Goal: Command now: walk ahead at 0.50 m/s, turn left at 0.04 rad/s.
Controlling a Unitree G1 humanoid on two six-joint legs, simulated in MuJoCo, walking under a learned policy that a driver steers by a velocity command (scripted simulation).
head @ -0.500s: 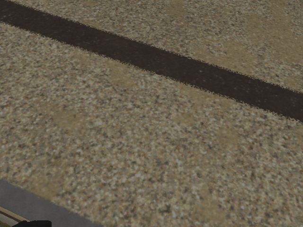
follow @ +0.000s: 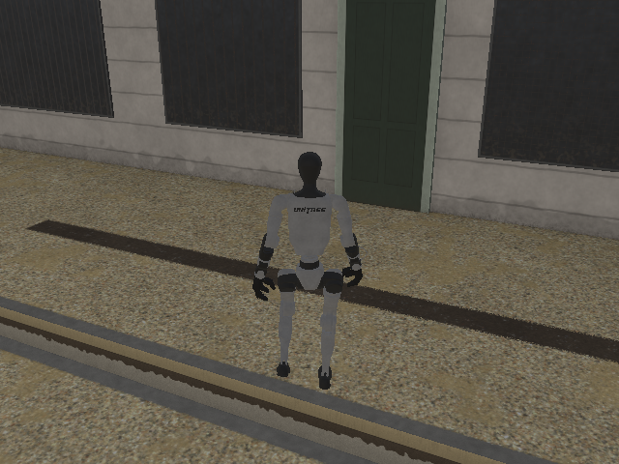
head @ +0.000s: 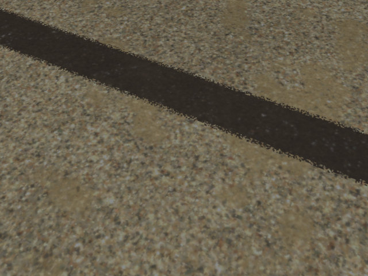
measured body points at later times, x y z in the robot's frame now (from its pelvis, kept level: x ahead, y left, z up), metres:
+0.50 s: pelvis +0.31 +0.04 +0.01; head +0.34 +0.04 +0.46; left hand +0.35 +0.31 -0.13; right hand +0.47 -0.23 -0.09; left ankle +0.38 +0.14 -0.73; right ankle +0.17 -0.08 -0.64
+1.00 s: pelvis +0.51 -0.04 +0.00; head +0.56 -0.08 +0.45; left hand +0.75 +0.18 -0.08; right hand +0.57 -0.35 -0.12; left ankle +0.52 +0.13 -0.64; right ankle +0.59 -0.13 -0.73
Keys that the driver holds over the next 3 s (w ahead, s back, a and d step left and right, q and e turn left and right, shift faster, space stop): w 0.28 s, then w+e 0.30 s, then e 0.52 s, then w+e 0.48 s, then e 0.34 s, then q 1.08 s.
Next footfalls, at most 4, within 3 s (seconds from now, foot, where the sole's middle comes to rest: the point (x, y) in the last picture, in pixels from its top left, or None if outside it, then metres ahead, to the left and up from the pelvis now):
0.38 left None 0.42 0.14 -0.76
0.84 right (236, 219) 0.63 -0.14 -0.76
1.34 left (183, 198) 0.71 0.06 -0.76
1.78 right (282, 199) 0.71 -0.33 -0.76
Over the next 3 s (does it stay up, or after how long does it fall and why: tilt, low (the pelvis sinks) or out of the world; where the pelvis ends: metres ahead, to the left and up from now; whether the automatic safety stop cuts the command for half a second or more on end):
stays up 0.81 -0.19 0.01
